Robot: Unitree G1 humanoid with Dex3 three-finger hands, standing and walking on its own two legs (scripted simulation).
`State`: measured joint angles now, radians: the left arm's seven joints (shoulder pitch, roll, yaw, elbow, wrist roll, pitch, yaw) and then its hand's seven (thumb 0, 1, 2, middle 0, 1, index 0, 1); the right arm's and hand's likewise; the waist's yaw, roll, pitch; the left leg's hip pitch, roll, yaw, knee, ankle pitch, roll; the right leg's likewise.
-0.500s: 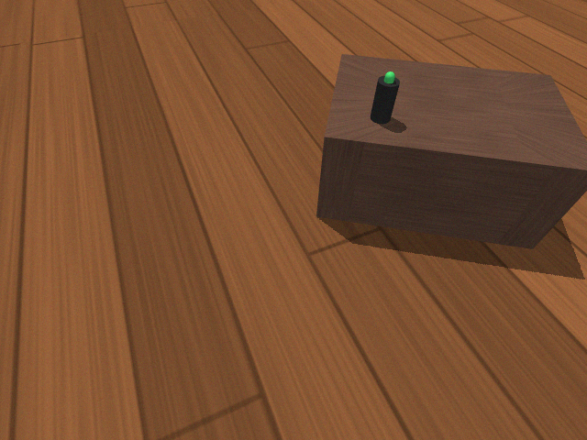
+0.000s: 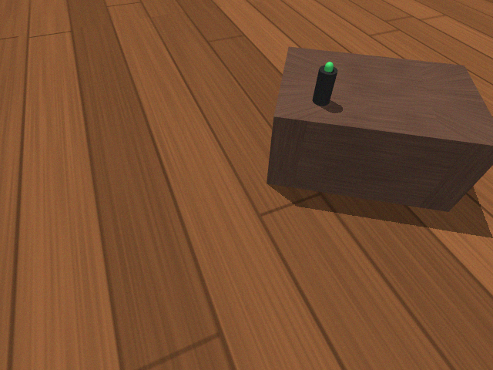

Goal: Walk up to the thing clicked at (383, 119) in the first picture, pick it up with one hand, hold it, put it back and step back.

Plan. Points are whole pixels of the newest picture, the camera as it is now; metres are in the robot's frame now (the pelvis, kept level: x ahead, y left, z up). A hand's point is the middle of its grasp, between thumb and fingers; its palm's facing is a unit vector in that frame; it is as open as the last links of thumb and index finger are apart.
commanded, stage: stand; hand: right
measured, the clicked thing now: (325, 82) +1.23 -0.35 -0.24
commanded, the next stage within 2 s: walk up in 0.62 s
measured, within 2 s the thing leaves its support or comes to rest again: neither
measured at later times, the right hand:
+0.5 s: hand out of the picture +0.08 -0.25 -0.16, palm faces -0.04 +0.94 -0.34, open 7.4 cm
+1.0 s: hand out of the picture +0.09 -0.36 -0.19, palm faces +0.08 +0.93 -0.37, open 7.4 cm
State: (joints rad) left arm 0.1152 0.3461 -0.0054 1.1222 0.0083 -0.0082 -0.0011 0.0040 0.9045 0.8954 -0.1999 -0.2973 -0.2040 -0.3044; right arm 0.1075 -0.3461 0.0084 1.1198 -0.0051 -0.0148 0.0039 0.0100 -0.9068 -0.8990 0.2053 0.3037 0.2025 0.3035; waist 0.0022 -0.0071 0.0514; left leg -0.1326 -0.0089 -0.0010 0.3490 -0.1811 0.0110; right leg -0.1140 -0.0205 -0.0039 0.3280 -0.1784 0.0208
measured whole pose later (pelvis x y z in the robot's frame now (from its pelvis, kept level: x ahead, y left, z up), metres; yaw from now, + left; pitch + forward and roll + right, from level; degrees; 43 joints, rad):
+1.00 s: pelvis +0.09 -0.06 -0.03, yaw -5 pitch -4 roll -1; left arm 0.26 0.42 0.09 0.96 0.03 -0.07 -0.05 0.00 0.90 0.90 -0.20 -0.30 -0.20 -0.30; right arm 0.26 -0.46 -0.10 1.01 -0.04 0.01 0.05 0.01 -0.91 -0.90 0.20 0.30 0.20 0.30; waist -0.01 0.08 0.07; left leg -0.19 0.07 -0.01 0.87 -0.51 0.03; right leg -0.32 -0.01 -0.06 0.64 -0.25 -0.01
